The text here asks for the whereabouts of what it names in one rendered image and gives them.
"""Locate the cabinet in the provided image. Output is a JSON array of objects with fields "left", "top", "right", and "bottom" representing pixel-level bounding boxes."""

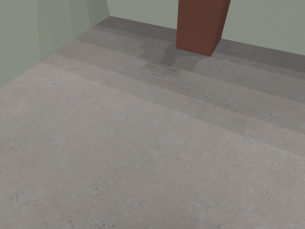
[{"left": 175, "top": 0, "right": 231, "bottom": 57}]

